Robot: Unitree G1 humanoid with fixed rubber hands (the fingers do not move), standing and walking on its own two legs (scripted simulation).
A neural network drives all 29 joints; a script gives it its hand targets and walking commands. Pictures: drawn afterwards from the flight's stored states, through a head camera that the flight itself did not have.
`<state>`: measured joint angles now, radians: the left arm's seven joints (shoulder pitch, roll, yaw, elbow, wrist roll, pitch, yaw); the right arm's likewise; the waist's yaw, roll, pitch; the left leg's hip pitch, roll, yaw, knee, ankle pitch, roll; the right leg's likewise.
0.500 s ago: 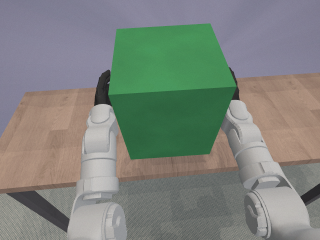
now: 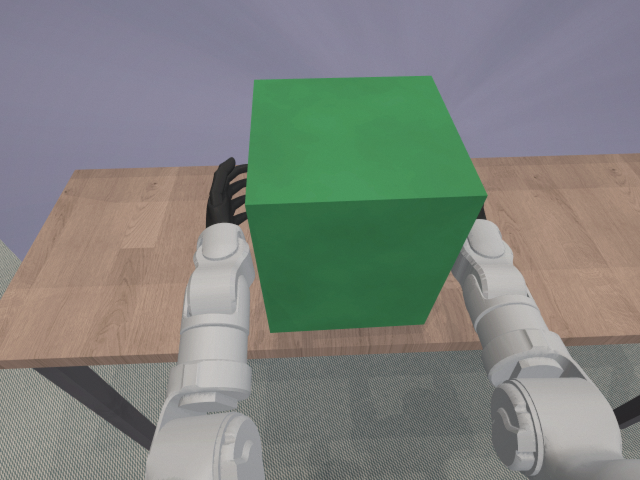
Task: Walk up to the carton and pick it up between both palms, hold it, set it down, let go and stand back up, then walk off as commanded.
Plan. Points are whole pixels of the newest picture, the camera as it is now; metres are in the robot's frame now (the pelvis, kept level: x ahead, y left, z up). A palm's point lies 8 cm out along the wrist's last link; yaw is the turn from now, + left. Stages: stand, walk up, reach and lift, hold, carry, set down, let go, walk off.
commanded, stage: set down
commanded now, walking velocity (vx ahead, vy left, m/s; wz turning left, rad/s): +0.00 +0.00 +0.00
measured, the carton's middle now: (345, 212) +0.41 +0.01 +0.12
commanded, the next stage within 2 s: none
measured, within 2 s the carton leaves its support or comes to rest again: neither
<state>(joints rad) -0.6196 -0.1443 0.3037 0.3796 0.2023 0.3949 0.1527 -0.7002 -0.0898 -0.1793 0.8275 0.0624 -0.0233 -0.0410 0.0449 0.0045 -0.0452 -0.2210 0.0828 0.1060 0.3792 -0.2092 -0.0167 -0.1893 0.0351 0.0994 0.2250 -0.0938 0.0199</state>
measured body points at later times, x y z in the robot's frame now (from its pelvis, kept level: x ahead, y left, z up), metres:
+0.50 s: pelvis +0.01 +0.00 +0.00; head +0.03 +0.00 +0.45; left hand +0.39 +0.17 +0.10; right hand +0.44 -0.13 +0.10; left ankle -0.01 +0.12 -0.75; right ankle +0.01 -0.14 -0.75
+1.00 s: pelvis +0.03 +0.00 +0.00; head +0.07 +0.00 +0.45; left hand +0.42 +0.17 +0.09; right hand +0.48 -0.12 +0.08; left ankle -0.01 +0.12 -0.75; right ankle +0.01 -0.14 -0.75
